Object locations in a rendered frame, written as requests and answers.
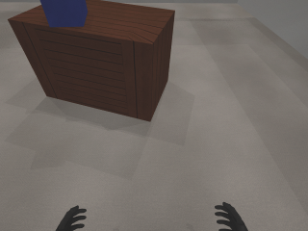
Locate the carton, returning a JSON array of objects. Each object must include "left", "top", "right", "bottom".
[{"left": 39, "top": 0, "right": 88, "bottom": 28}]

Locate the pedestal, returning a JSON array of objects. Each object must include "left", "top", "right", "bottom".
[{"left": 8, "top": 0, "right": 175, "bottom": 122}]

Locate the right robot hand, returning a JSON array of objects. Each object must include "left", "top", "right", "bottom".
[{"left": 215, "top": 202, "right": 248, "bottom": 231}]

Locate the left robot hand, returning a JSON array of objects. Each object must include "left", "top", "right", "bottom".
[{"left": 56, "top": 205, "right": 87, "bottom": 231}]

